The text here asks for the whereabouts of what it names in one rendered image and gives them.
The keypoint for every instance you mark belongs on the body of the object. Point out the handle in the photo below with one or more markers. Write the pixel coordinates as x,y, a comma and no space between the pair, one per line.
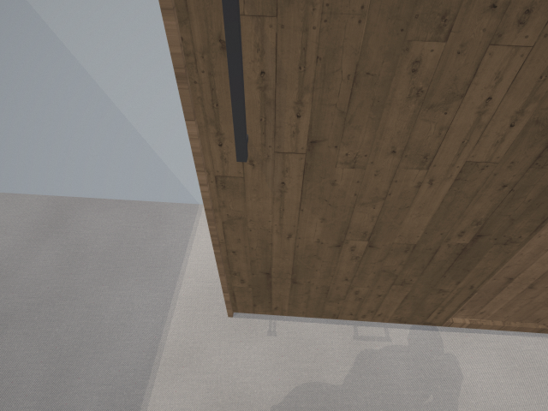
232,28

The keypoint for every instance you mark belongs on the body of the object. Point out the wardrobe door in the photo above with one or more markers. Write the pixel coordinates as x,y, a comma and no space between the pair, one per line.
518,292
397,150

